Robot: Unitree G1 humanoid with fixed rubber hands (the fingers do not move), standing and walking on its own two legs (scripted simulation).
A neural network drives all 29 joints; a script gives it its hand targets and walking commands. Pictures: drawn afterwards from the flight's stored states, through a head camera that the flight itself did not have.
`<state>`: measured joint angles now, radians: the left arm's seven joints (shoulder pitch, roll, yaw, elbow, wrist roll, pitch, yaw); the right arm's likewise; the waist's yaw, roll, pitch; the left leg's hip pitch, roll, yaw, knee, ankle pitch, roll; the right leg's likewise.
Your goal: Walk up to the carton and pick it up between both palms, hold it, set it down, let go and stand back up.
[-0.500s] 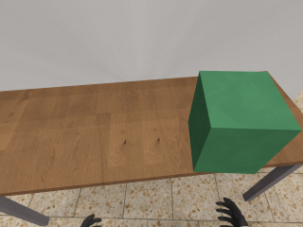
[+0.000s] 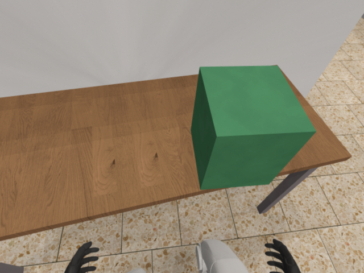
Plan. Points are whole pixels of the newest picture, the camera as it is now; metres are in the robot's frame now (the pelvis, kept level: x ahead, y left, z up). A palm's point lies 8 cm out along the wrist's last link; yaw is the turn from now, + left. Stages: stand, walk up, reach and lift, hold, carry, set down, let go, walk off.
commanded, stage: walk up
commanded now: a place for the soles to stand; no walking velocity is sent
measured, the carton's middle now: (237, 130) +0.44 -0.14 +0.02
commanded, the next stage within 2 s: none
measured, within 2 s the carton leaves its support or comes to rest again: neither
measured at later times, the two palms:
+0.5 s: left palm (176, 271) +0.13 +0.03 -0.10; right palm out of the picture +0.02 -0.42 -0.13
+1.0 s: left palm out of the picture -0.06 +0.10 -0.12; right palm out of the picture +0.05 -0.34 -0.11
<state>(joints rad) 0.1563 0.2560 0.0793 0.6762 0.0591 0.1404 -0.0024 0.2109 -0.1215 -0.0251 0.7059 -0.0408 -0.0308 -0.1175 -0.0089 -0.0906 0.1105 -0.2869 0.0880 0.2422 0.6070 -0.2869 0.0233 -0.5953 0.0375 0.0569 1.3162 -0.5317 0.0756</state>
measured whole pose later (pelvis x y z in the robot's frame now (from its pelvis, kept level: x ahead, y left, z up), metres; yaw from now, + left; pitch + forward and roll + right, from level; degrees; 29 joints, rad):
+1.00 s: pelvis -0.08 -0.15 +0.00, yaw +14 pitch -2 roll +1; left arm 0.34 0.22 0.04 0.71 0.03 0.05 0.00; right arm 0.34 -0.10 -0.05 0.68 -0.04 0.00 -0.02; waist -0.01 -0.05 -0.04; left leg -0.28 -0.04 0.03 0.64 -0.34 0.04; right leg -0.50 -0.08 -0.04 1.01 -0.49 0.05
